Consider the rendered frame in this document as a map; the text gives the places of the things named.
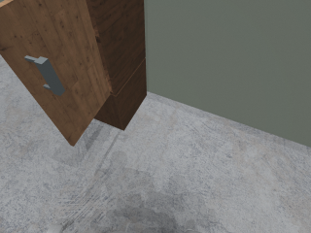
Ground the cupboard door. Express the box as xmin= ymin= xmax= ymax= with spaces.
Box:
xmin=0 ymin=0 xmax=111 ymax=147

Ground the handle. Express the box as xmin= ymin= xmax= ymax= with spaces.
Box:
xmin=24 ymin=55 xmax=65 ymax=96

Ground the left robot hand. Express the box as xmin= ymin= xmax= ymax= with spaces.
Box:
xmin=46 ymin=216 xmax=75 ymax=233

